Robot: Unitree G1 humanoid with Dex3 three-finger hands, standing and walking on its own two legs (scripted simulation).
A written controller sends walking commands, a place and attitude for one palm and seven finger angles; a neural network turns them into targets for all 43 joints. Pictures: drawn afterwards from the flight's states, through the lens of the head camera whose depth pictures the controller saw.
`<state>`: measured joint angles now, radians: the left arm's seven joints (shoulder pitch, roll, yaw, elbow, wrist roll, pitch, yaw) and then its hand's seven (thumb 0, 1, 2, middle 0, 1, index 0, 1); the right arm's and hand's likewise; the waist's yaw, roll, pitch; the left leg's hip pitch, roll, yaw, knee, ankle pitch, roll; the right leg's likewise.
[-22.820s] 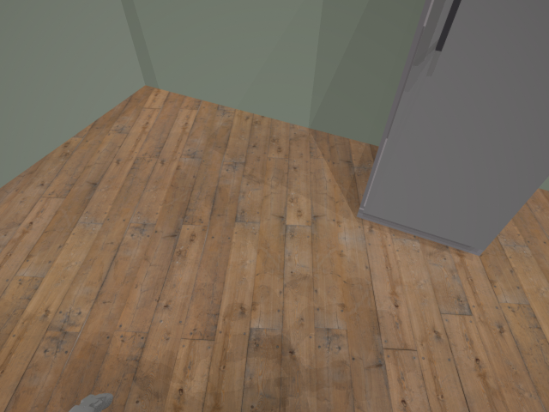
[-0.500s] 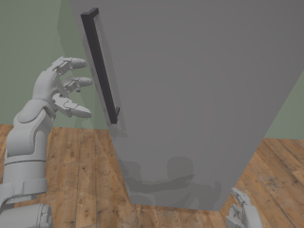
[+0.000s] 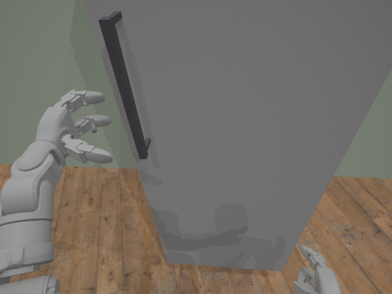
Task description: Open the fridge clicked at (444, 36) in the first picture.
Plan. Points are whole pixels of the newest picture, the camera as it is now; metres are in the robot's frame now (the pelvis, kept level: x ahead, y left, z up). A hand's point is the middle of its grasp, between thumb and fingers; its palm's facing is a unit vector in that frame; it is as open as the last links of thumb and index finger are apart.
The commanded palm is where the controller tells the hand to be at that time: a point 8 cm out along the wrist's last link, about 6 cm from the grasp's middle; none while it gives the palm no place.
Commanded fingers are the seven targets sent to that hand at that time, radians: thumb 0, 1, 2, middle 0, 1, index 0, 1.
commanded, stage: move the hooked fingers beside the handle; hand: left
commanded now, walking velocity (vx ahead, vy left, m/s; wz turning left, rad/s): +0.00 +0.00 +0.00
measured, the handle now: (132, 97) +0.41 +0.15 +0.24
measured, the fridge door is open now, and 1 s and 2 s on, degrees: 0 0 0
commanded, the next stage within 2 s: none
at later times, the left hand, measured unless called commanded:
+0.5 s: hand (88, 109) +0.35 +0.21 +0.26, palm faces +0.06 -1.00 -0.06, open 14.0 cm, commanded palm +0.32 +0.25 +0.24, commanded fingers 0.00 -0.50 0.30 -0.30 -1.20 -0.30 -1.20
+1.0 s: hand (84, 116) +0.36 +0.23 +0.23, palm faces +0.05 -1.00 -0.07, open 14.0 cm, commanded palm +0.32 +0.26 +0.24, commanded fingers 0.00 -0.50 0.30 -0.30 -1.20 -0.30 -1.20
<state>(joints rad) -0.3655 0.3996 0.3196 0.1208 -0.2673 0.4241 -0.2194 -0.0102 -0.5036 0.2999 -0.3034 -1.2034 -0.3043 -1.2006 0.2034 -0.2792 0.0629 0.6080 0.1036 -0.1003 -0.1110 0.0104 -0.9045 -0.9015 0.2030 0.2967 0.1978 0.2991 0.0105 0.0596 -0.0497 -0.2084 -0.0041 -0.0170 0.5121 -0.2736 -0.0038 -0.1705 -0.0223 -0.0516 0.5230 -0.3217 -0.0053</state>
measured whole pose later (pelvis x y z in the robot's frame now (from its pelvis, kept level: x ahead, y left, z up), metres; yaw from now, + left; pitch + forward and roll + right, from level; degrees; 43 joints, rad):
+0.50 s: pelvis +0.00 -0.01 +0.00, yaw +0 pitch -2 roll +0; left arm -0.42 0.41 0.36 0.11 -0.27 0.28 -0.22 -0.01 -0.50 0.30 -0.30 -1.20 -0.30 -1.20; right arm 0.23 -0.27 0.07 0.63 0.09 -0.12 -0.11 0.01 -0.90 -0.90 0.20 0.30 0.20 0.30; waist 0.00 0.04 -0.04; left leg -0.20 0.01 -0.02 0.50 -0.26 -0.02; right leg -0.16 -0.01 -0.05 0.51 -0.31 -0.02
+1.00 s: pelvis +0.00 +0.00 +0.00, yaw +1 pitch -1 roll +0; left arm -0.52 0.49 0.31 0.33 -0.27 0.43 -0.28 -0.01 -0.51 0.30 -0.30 -1.20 -0.30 -1.20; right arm 0.19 -0.28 0.07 0.61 0.12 -0.11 -0.11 0.01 -0.90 -0.90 0.20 0.30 0.20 0.30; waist 0.01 0.08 -0.07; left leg -0.24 0.00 -0.03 0.52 -0.27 0.00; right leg -0.19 -0.02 -0.06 0.51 -0.31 0.00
